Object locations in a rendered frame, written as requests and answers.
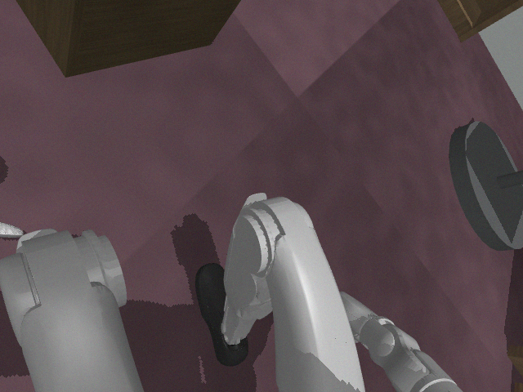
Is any right robot hand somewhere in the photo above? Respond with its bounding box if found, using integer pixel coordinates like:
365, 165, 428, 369
340, 292, 378, 343

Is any right robot arm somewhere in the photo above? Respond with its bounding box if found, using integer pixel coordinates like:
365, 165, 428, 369
360, 316, 462, 392

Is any right robot foot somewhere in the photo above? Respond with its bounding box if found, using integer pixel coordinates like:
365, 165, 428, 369
195, 263, 248, 367

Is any left robot hand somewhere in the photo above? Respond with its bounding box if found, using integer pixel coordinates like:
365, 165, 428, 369
0, 222, 24, 238

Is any bookshelf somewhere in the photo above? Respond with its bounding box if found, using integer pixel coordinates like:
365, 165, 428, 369
437, 0, 523, 42

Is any office chair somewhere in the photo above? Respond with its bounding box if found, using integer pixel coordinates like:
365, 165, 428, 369
449, 122, 523, 251

